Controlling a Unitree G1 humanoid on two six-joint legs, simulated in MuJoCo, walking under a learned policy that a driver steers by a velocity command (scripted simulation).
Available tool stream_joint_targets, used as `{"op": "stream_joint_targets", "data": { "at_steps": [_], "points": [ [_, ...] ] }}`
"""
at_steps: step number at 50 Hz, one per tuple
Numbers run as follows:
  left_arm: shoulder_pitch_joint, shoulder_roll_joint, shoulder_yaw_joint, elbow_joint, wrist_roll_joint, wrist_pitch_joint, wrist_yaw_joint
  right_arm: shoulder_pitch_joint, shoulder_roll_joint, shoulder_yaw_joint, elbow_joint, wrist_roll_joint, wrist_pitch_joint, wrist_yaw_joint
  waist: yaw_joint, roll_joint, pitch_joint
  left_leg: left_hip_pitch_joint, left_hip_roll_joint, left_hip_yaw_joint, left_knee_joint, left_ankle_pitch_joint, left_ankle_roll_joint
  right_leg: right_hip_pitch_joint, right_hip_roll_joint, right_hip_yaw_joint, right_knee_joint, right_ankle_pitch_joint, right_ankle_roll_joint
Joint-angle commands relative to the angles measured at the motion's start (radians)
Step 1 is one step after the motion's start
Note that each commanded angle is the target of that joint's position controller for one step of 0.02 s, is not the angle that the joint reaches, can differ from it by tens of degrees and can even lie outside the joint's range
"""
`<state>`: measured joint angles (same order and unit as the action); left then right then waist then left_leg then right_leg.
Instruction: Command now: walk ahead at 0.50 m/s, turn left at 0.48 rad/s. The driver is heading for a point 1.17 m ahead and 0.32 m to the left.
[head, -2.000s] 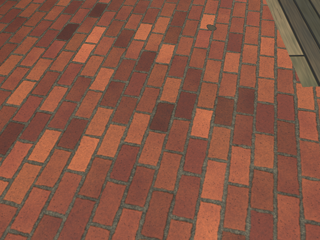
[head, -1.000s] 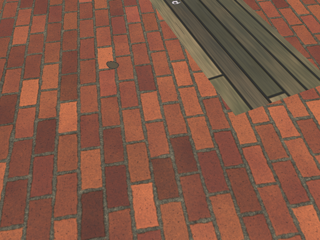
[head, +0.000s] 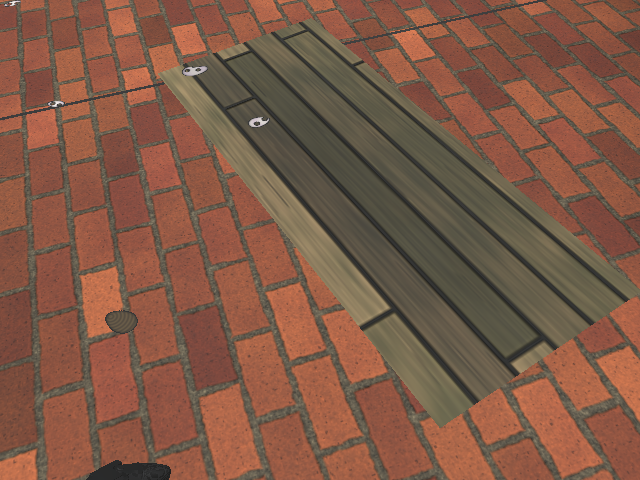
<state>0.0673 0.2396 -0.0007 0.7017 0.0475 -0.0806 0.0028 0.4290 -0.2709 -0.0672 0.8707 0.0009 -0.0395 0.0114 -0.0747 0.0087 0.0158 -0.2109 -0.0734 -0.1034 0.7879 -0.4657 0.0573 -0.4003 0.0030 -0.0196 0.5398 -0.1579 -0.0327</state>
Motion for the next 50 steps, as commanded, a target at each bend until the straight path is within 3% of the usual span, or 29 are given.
{"op": "stream_joint_targets", "data": {
  "at_steps": [1, 2, 3, 7, 12, 17, 18, 20, 22, 23, 24, 25, 26, 27, 28, 29, 31, 33, 36, 39, 44, 47, 48, 49, 50],
  "points": [
    [0.208, 0.139, 0.056, -0.001, -0.012, 0.009, 0.010, -0.030, -0.096, -0.019, -0.094, -0.019, 0.000, 0.006, 0.109, -0.083, -0.046, -0.472, 0.086, 0.018, 0.352, 0.043, 0.024, 0.408, -0.368, 0.510, -0.323, -0.372, -0.137],
    [0.179, 0.109, 0.048, 0.000, -0.012, 0.004, 0.007, -0.050, -0.077, -0.017, -0.096, -0.020, 0.006, 0.014, 0.091, -0.090, -0.012, -0.445, 0.111, 0.027, 0.330, 0.095, 0.014, 0.348, -0.322, 0.385, -0.346, -0.229, -0.116],
    [0.181, 0.097, 0.045, 0.008, -0.015, -0.003, 0.010, -0.064, -0.075, -0.019, -0.099, -0.031, 0.015, 0.022, 0.081, -0.119, 0.004, -0.434, 0.127, 0.037, 0.319, 0.120, 0.002, 0.319, -0.291, 0.299, -0.359, -0.126, -0.104],
    [0.231, 0.113, 0.056, 0.043, -0.030, -0.030, 0.006, -0.137, -0.059, -0.015, -0.134, -0.036, 0.039, 0.044, 0.069, -0.103, -0.007, -0.473, 0.139, 0.054, 0.331, 0.230, -0.030, 0.333, -0.266, 0.124, -0.375, 0.171, -0.112],
    [0.275, 0.121, 0.064, 0.079, -0.028, -0.027, 0.002, -0.295, -0.042, 0.000, -0.192, -0.036, 0.043, 0.063, 0.090, -0.091, 0.031, -0.524, 0.147, 0.090, 0.161, 0.381, -0.048, 0.354, -0.246, -0.031, -0.389, 0.262, -0.113],
    [0.328, 0.159, 0.077, 0.114, -0.028, -0.017, 0.008, -0.442, -0.034, 0.018, -0.251, -0.039, 0.037, 0.079, 0.126, -0.090, 0.072, -0.427, 0.130, 0.185, -0.089, 0.405, 0.003, 0.401, -0.263, -0.131, -0.365, 0.332, -0.088],
    [0.342, 0.166, 0.079, 0.123, -0.027, -0.011, 0.010, -0.453, -0.038, 0.017, -0.258, -0.041, 0.037, 0.078, 0.128, -0.090, 0.072, -0.411, 0.118, 0.204, -0.117, 0.372, 0.019, 0.431, -0.269, -0.148, -0.338, 0.391, -0.081],
    [0.351, 0.191, 0.083, 0.135, -0.026, 0.002, 0.015, -0.432, -0.051, 0.012, -0.261, -0.047, 0.037, 0.069, 0.110, -0.106, 0.043, -0.329, 0.062, 0.247, -0.156, 0.272, 0.060, 0.481, -0.273, -0.190, -0.221, 0.687, -0.065],
    [0.355, 0.224, 0.089, 0.141, -0.026, 0.020, 0.019, -0.272, -0.083, -0.007, -0.221, -0.052, 0.028, 0.051, 0.037, -0.111, -0.064, -0.131, -0.019, 0.263, -0.205, 0.190, 0.112, 0.482, -0.272, -0.218, 0.060, 0.890, -0.058],
    [0.342, 0.221, 0.087, 0.129, -0.027, 0.025, 0.019, -0.100, -0.119, -0.028, -0.166, -0.061, 0.019, 0.037, -0.043, -0.062, -0.163, 0.113, -0.022, 0.215, -0.275, 0.227, 0.148, 0.355, -0.250, -0.237, 0.306, 0.740, -0.031],
    [0.364, 0.136, 0.065, 0.071, -0.036, 0.021, 0.008, -0.013, -0.235, -0.061, -0.155, -0.064, 0.020, 0.019, -0.050, 0.110, -0.281, 0.432, 0.242, -0.164, -0.310, 0.063, 0.238, 0.002, -0.171, -0.238, 0.643, 0.193, 0.017],
    [0.316, 0.130, 0.067, 0.009, -0.027, 0.013, -0.003, -0.038, -0.307, -0.077, -0.182, -0.028, 0.029, 0.015, -0.023, 0.201, -0.352, 0.549, 0.433, -0.667, -0.465, 0.186, 0.347, -0.275, 0.013, -0.077, 0.890, -0.392, 0.059],
    [0.196, 0.167, 0.073, -0.016, -0.020, 0.008, -0.006, -0.035, -0.282, -0.074, -0.170, -0.013, 0.037, 0.007, -0.053, 0.059, -0.246, 0.500, 0.398, -0.538, -0.486, 0.293, 0.327, -0.378, -0.043, 0.048, 0.905, -0.303, 0.050],
    [0.191, 0.141, 0.061, -0.017, -0.032, -0.003, -0.008, -0.076, -0.229, -0.060, -0.155, -0.009, 0.035, -0.002, -0.011, 0.028, -0.122, 0.360, 0.373, -0.398, -0.486, 0.404, 0.302, -0.370, -0.086, 0.045, 0.831, -0.215, 0.043],
    [0.215, 0.134, 0.059, 0.000, -0.029, -0.005, -0.006, -0.118, -0.177, -0.045, -0.152, -0.009, 0.029, -0.006, 0.042, -0.013, -0.050, 0.228, 0.312, -0.301, -0.499, 0.509, 0.254, -0.303, -0.119, 0.045, 0.725, -0.183, 0.041],
    [0.232, 0.134, 0.060, 0.004, -0.012, 0.009, -0.006, -0.154, -0.151, -0.035, -0.155, -0.004, 0.022, -0.009, 0.080, -0.003, -0.025, 0.136, 0.262, -0.239, -0.512, 0.576, 0.232, -0.238, -0.131, 0.050, 0.670, -0.184, 0.050],
    [0.270, 0.127, 0.059, 0.015, 0.006, 0.043, -0.012, -0.174, -0.131, -0.026, -0.163, -0.002, 0.004, -0.003, 0.111, 0.014, -0.047, 0.059, 0.217, -0.184, -0.534, 0.646, 0.230, -0.159, -0.128, 0.040, 0.619, -0.180, 0.068],
    [0.248, 0.108, 0.056, 0.007, 0.003, 0.058, -0.019, -0.145, -0.147, -0.030, -0.149, -0.002, -0.009, 0.001, 0.112, 0.015, -0.042, 0.032, 0.195, -0.156, -0.562, 0.625, 0.229, -0.174, -0.123, 0.024, 0.551, -0.127, 0.081],
    [0.128, 0.095, 0.051, -0.024, 0.000, 0.059, -0.024, -0.079, -0.139, -0.026, -0.123, -0.003, -0.016, 0.001, 0.070, 0.034, 0.009, 0.048, 0.182, -0.142, -0.603, 0.582, 0.201, -0.242, -0.129, 0.014, 0.401, 0.009, 0.086],
    [0.030, 0.086, 0.045, -0.046, -0.005, 0.053, -0.030, -0.017, -0.133, -0.021, -0.098, -0.001, -0.023, 0.000, 0.027, 0.050, 0.020, 0.123, 0.182, -0.129, -0.598, 0.617, 0.167, -0.263, -0.114, 0.010, 0.255, 0.124, 0.073],
    [-0.098, 0.091, 0.040, -0.088, -0.016, 0.038, -0.039, 0.053, -0.150, -0.018, -0.067, -0.014, -0.027, -0.013, -0.018, 0.049, 0.045, 0.247, 0.226, -0.142, -0.557, 0.698, 0.154, -0.258, -0.069, -0.007, 0.099, 0.141, 0.034],
    [-0.038, 0.110, 0.048, -0.077, -0.018, 0.029, -0.036, 0.020, -0.169, -0.019, -0.059, -0.019, -0.028, -0.023, 0.031, 0.064, 0.047, 0.255, 0.250, -0.137, -0.499, 0.848, 0.121, -0.115, -0.027, -0.013, 0.016, 0.046, -0.013],
    [0.036, 0.126, 0.056, -0.053, -0.019, 0.026, -0.027, 0.005, -0.178, -0.019, -0.057, -0.021, -0.030, -0.024, 0.065, 0.068, 0.014, 0.249, 0.239, -0.122, -0.422, 0.994, 0.105, -0.003, 0.009, -0.027, -0.003, 0.000, -0.031],
    [0.172, 0.141, 0.067, -0.008, -0.018, 0.019, -0.015, -0.008, -0.179, -0.018, -0.052, -0.021, -0.030, -0.021, 0.130, 0.039, -0.057, 0.231, 0.198, -0.082, -0.258, 1.069, 0.087, 0.165, 0.036, -0.043, -0.063, 0.010, -0.054],
    [0.328, 0.186, 0.081, 0.025, -0.003, 0.009, -0.001, -0.009, -0.152, -0.007, -0.062, -0.017, -0.035, -0.018, 0.199, -0.004, -0.164, 0.098, 0.155, -0.049, -0.029, 0.900, 0.069, 0.405, -0.076, 0.068, -0.078, -0.023, -0.096]
  ]
}}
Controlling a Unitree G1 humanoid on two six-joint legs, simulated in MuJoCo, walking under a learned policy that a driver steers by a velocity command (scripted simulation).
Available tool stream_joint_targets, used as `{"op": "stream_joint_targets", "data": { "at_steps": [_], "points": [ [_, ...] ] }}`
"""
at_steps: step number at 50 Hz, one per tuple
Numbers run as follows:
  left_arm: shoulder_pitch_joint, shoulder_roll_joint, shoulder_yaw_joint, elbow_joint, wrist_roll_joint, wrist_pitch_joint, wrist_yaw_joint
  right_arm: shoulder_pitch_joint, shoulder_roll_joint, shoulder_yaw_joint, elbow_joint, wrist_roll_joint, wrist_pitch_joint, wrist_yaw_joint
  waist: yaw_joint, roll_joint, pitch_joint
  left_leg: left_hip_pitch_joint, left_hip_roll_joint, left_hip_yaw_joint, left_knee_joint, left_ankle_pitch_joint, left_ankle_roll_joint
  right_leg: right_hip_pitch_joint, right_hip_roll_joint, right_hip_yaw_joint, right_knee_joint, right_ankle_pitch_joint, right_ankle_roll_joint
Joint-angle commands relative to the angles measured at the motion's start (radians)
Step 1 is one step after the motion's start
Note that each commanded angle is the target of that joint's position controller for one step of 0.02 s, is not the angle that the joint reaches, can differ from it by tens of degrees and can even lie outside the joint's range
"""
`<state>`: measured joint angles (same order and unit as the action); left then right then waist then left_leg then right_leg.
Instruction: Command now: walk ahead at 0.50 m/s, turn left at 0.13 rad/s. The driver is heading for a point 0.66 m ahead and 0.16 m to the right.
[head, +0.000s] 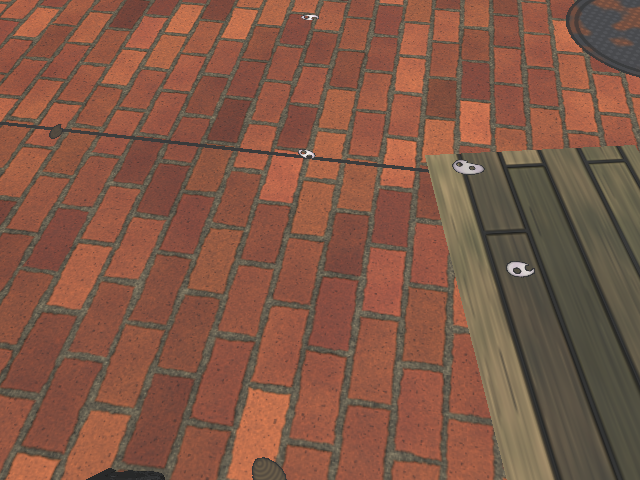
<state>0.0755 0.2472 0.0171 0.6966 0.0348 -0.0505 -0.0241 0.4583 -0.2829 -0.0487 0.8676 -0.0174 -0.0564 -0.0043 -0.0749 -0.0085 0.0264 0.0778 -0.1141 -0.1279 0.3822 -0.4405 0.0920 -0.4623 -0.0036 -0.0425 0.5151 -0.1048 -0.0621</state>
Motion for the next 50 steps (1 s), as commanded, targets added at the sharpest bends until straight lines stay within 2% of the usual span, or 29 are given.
{"op": "stream_joint_targets", "data": {
  "at_steps": [1, 2, 3, 4, 5, 6, 9, 12, 15, 17, 20, 23, 24, 25, 26, 27, 28, 29, 30, 31, 32, 34, 37, 39, 42, 46, 48, 50],
  "points": [
    [0.424, 0.298, 0.092, 0.033, 0.032, -0.021, 0.035, 0.059, -0.046, -0.005, -0.090, 0.035, -0.021, 0.003, 0.181, -0.195, -0.326, -0.488, 0.041, 0.064, 0.757, 0.377, -0.017, 0.753, -0.359, 0.535, -0.095, -0.189, -0.188],
    [0.393, 0.260, 0.088, 0.051, -0.001, -0.008, 0.022, 0.061, -0.098, -0.014, -0.077, 0.010, -0.019, 0.000, 0.158, -0.203, -0.314, -0.641, -0.016, 0.025, 0.881, -0.068, -0.012, 0.718, -0.419, 0.803, -0.234, -0.203, -0.232],
    [0.293, 0.192, 0.072, 0.040, -0.017, -0.003, 0.017, -0.014, -0.115, -0.019, -0.080, -0.007, -0.012, 0.001, 0.120, -0.083, -0.135, -0.695, 0.054, 0.000, 0.916, 0.006, -0.007, 0.567, -0.380, 0.655, -0.242, -0.278, -0.216],
    [0.227, 0.132, 0.057, 0.034, -0.019, -0.006, 0.012, -0.072, -0.102, -0.012, -0.088, -0.010, -0.013, 0.011, 0.108, -0.019, -0.056, -0.683, 0.095, 0.010, 0.863, 0.073, -0.008, 0.447, -0.330, 0.523, -0.269, -0.239, -0.193],
    [0.201, 0.106, 0.048, 0.042, -0.015, -0.010, 0.012, -0.094, -0.086, -0.009, -0.092, -0.010, -0.008, 0.017, 0.085, -0.033, -0.012, -0.659, 0.129, 0.029, 0.804, 0.102, -0.010, 0.372, -0.277, 0.418, -0.300, -0.170, -0.160],
    [0.199, 0.093, 0.042, 0.057, -0.018, -0.016, 0.015, -0.089, -0.081, -0.007, -0.090, -0.020, 0.004, 0.023, 0.064, -0.063, 0.006, -0.623, 0.150, 0.042, 0.760, 0.118, -0.021, 0.317, -0.236, 0.345, -0.322, -0.096, -0.137],
    [0.242, 0.111, 0.046, 0.095, -0.026, -0.041, 0.009, -0.081, -0.059, 0.002, -0.077, -0.026, 0.022, 0.035, 0.048, -0.071, -0.006, -0.612, 0.166, 0.084, 0.718, 0.170, -0.047, 0.298, -0.205, 0.246, -0.357, 0.089, -0.148],
    [0.284, 0.119, 0.049, 0.129, -0.031, -0.045, 0.006, -0.210, -0.050, 0.009, -0.113, -0.025, 0.024, 0.040, 0.067, -0.057, 0.031, -0.712, 0.204, 0.119, 0.603, 0.272, -0.074, 0.330, -0.185, 0.184, -0.404, 0.130, -0.155],
    [0.320, 0.115, 0.047, 0.158, -0.034, -0.043, 0.005, -0.331, -0.025, 0.023, -0.146, -0.019, 0.020, 0.043, 0.094, -0.058, 0.043, -0.705, 0.203, 0.157, 0.418, 0.378, -0.088, 0.351, -0.147, 0.116, -0.403, 0.199, -0.135],
    [0.353, 0.125, 0.049, 0.178, -0.032, -0.044, 0.006, -0.397, -0.014, 0.031, -0.162, -0.014, 0.017, 0.045, 0.115, -0.059, 0.044, -0.672, 0.190, 0.177, 0.315, 0.426, -0.086, 0.374, -0.149, 0.096, -0.392, 0.242, -0.125],
    [0.393, 0.134, 0.049, 0.205, -0.026, -0.040, 0.012, -0.460, -0.025, 0.030, -0.179, -0.012, 0.013, 0.041, 0.132, -0.060, 0.049, -0.650, 0.171, 0.187, 0.230, 0.422, -0.065, 0.448, -0.184, 0.102, -0.359, 0.304, -0.120],
    [0.389, 0.145, 0.051, 0.223, -0.020, -0.032, 0.022, -0.453, -0.045, 0.022, -0.182, -0.015, 0.005, 0.033, 0.111, -0.060, 0.047, -0.591, 0.145, 0.184, 0.173, 0.327, -0.026, 0.516, -0.219, 0.120, -0.277, 0.449, -0.107],
    [0.376, 0.154, 0.052, 0.227, -0.018, -0.030, 0.026, -0.393, -0.055, 0.015, -0.165, -0.018, 0.000, 0.027, 0.078, -0.062, 0.020, -0.506, 0.119, 0.187, 0.144, 0.285, -0.012, 0.521, -0.214, 0.121, -0.200, 0.569, -0.096],
    [0.361, 0.158, 0.052, 0.229, -0.021, -0.026, 0.026, -0.264, -0.070, 0.005, -0.121, -0.024, -0.011, 0.019, 0.018, -0.039, -0.047, -0.341, 0.093, 0.198, 0.077, 0.298, 0.009, 0.496, -0.182, 0.100, -0.050, 0.634, -0.080],
    [0.353, 0.139, 0.044, 0.216, -0.027, -0.027, 0.025, -0.093, -0.119, -0.013, -0.072, -0.041, -0.024, 0.006, -0.048, 0.006, -0.159, -0.082, 0.173, 0.117, 0.065, 0.299, 0.044, 0.358, -0.135, 0.073, 0.162, 0.490, -0.062],
    [0.425, 0.034, 0.017, 0.171, -0.061, -0.030, 0.017, 0.023, -0.233, -0.044, -0.067, -0.065, -0.025, -0.007, -0.048, 0.203, -0.324, 0.249, 0.485, -0.284, 0.030, 0.177, 0.139, 0.026, -0.005, -0.001, 0.526, 0.018, -0.014],
    [0.433, 0.100, 0.037, 0.191, -0.043, -0.021, 0.027, 0.007, -0.216, -0.047, -0.062, -0.029, -0.009, -0.001, -0.038, 0.208, -0.351, 0.220, 0.570, -0.514, -0.089, 0.130, 0.175, -0.109, 0.062, 0.058, 0.688, -0.416, -0.021],
    [0.367, 0.134, 0.052, 0.188, -0.028, -0.012, 0.029, -0.091, -0.155, -0.030, -0.073, -0.014, -0.004, 0.002, 0.000, 0.105, -0.182, 0.076, 0.521, -0.373, -0.113, 0.074, 0.148, -0.155, -0.003, 0.109, 0.722, -0.347, -0.031],
    [0.325, 0.108, 0.047, 0.183, -0.029, -0.012, 0.020, -0.165, -0.093, -0.015, -0.081, -0.010, -0.009, 0.004, 0.024, 0.076, -0.079, -0.055, 0.478, -0.247, -0.160, 0.105, 0.125, -0.147, -0.043, 0.107, 0.683, -0.272, -0.030],
    [0.313, 0.089, 0.047, 0.188, -0.027, -0.005, 0.015, -0.196, -0.058, -0.006, -0.077, -0.009, -0.016, 0.004, 0.046, 0.084, -0.023, -0.142, 0.432, -0.144, -0.200, 0.161, 0.087, -0.116, -0.068, 0.100, 0.637, -0.231, -0.027],
    [0.318, 0.082, 0.048, 0.191, -0.012, 0.009, 0.008, -0.205, -0.040, 0.000, -0.066, -0.004, -0.024, 0.000, 0.070, 0.106, 0.006, -0.204, 0.396, -0.064, -0.224, 0.219, 0.060, -0.083, -0.083, 0.097, 0.610, -0.208, -0.016],
    [0.320, 0.056, 0.047, 0.195, -0.006, 0.031, -0.006, -0.189, -0.042, -0.002, -0.053, -0.003, -0.043, -0.002, 0.088, 0.094, 0.005, -0.234, 0.378, 0.023, -0.246, 0.324, 0.055, -0.065, -0.084, 0.085, 0.617, -0.162, -0.002],
    [0.234, 0.045, 0.049, 0.163, -0.007, 0.043, -0.019, -0.157, -0.059, -0.012, -0.028, 0.004, -0.057, -0.004, 0.093, 0.074, 0.028, -0.203, 0.368, 0.128, -0.270, 0.413, 0.057, -0.167, -0.101, 0.075, 0.583, -0.060, 0.015],
    [0.168, 0.040, 0.047, 0.139, -0.007, 0.044, -0.024, -0.128, -0.052, -0.012, -0.010, 0.001, -0.056, -0.005, 0.084, 0.072, 0.045, -0.180, 0.356, 0.186, -0.271, 0.461, 0.057, -0.221, -0.104, 0.064, 0.519, 0.007, 0.024],
    [0.060, 0.020, 0.035, 0.099, -0.007, 0.038, -0.033, -0.109, -0.049, -0.010, 0.009, 0.001, -0.055, -0.006, 0.067, 0.072, 0.067, -0.168, 0.333, 0.270, -0.260, 0.534, 0.047, -0.202, -0.090, 0.017, 0.335, 0.108, 0.027],
    [-0.058, 0.017, 0.024, 0.048, -0.001, 0.036, -0.045, -0.042, -0.074, -0.017, 0.044, 0.000, -0.047, -0.016, 0.033, 0.069, 0.082, -0.067, 0.367, 0.328, -0.225, 0.657, 0.039, -0.170, -0.066, -0.060, 0.171, 0.106, -0.011],
    [-0.050, 0.014, 0.024, 0.045, 0.009, 0.030, -0.040, -0.026, -0.076, -0.015, 0.065, -0.002, -0.035, -0.022, 0.045, 0.068, 0.085, -0.021, 0.372, 0.356, -0.133, 0.934, 0.030, -0.116, -0.022, -0.087, 0.109, 0.042, -0.038],
    [0.061, 0.030, 0.032, 0.080, 0.018, 0.020, -0.026, -0.036, -0.101, -0.020, 0.076, -0.001, -0.024, -0.030, 0.089, 0.107, 0.019, 0.008, 0.364, 0.366, 0.046, 1.236, 0.016, 0.016, 0.053, -0.111, 0.082, -0.036, -0.071]
  ]
}}
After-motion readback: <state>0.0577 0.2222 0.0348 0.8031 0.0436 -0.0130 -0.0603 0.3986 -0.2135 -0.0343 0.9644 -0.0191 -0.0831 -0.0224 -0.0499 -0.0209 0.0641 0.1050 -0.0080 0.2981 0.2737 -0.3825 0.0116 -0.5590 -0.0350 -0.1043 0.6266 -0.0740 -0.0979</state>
